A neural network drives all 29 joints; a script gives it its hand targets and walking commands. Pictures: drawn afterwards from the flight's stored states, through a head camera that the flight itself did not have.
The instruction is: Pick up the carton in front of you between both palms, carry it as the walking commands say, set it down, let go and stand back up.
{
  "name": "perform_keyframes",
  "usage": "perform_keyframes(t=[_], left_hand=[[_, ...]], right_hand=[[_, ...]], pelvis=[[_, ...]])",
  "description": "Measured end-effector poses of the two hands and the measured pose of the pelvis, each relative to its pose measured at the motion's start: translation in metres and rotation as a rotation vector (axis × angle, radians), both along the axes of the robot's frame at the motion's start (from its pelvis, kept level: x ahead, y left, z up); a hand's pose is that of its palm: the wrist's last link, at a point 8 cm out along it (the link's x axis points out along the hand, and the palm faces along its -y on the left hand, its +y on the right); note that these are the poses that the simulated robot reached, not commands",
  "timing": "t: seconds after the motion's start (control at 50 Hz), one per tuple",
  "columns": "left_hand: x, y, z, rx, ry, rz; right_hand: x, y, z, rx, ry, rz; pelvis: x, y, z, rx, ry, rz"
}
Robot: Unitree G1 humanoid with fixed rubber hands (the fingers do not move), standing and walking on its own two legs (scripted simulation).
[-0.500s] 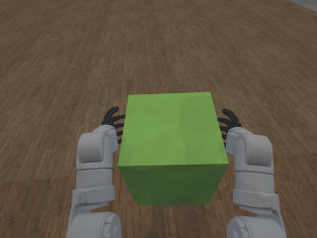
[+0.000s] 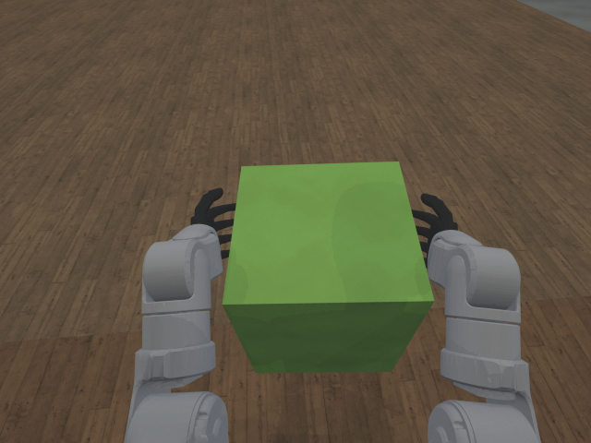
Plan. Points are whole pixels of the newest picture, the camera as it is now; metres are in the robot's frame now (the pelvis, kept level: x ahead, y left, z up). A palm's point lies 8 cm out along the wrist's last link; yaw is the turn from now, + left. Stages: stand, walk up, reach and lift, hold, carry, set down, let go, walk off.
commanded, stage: carry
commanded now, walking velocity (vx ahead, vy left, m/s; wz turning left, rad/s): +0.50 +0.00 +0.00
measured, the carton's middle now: (321, 275) +0.33 +0.00 +0.07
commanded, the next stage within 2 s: none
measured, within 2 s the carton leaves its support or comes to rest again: neither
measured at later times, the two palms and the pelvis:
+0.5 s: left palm (239, 146) +0.55 +0.14 +0.15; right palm (409, 142) +0.57 -0.16 +0.15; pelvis +0.21 -0.03 +0.00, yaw +2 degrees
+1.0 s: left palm (269, 61) +0.89 +0.11 +0.17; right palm (397, 70) +0.85 -0.19 +0.17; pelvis +0.52 +0.00 +0.04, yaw -1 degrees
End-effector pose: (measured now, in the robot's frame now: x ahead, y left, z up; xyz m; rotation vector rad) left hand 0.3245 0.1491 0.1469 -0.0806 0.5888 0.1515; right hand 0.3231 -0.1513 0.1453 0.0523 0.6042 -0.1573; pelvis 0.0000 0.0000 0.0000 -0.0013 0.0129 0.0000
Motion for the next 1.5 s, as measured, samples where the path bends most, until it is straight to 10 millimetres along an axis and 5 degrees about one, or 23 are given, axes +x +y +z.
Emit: perform_keyframes(t=[0.12,0.26,0.44,0.54,0.64,0.78,0.92,1.06,1.26,1.38,1.5], left_hand=[[0.043,0.012,0.018,0.009,-0.038,-0.014],[0.111,-0.004,0.025,-0.021,0.015,-0.039],[0.206,-0.018,0.017,0.006,-0.014,0.035],[0.238,-0.007,0.002,0.001,0.063,0.114],[0.294,-0.005,0.018,-0.015,0.01,0.134],[0.4,-0.015,0.045,-0.004,-0.058,0.074],[0.515,-0.023,0.028,-0.013,-0.004,-0.03],[0.598,-0.041,0.037,-0.054,0.028,-0.075],[0.712,-0.036,0.078,-0.044,-0.056,-0.013],[0.787,-0.044,0.07,0.005,-0.013,0.037],[0.837,-0.047,0.039,0.008,0.129,0.09]], right_hand=[[0.04,0.011,0.019,-0.005,-0.039,-0.006],[0.09,-0.004,0.018,-0.002,0.016,-0.052],[0.213,-0.018,0.011,0.032,-0.013,0.023],[0.271,-0.005,0.002,0.056,0.064,0.075],[0.326,-0.004,0.014,0.072,0.012,0.074],[0.412,-0.014,0.033,0.068,-0.059,0.028],[0.499,-0.023,0.024,0.017,-0.007,-0.057],[0.563,-0.039,0.036,0.024,0.024,-0.137],[0.703,-0.035,0.085,0.012,-0.057,-0.057],[0.796,-0.044,0.067,0.024,-0.013,0.014],[0.861,-0.047,0.035,0.051,0.129,0.044]], pelvis=[[0.034,0.012,-0.003,0.01,0.022,-0.014],[0.082,0.009,0.01,-0.027,0.046,0.009],[0.18,-0.025,-0.005,-0.033,0.026,0.029],[0.226,-0.04,0.012,-0.006,0.036,0.029],[0.276,-0.045,0.024,0.011,0.055,0.028],[0.369,-0.034,0.027,0.017,0.078,0.002],[0.475,-0.011,0.018,0.031,0.048,-0.021],[0.546,-0.003,0.049,-0.006,0.057,-0.024],[0.673,-0.027,0.062,-0.011,0.076,-0.002],[0.763,-0.055,0.046,-0.013,0.048,0.028],[0.826,-0.07,0.065,0.016,0.055,0.043]])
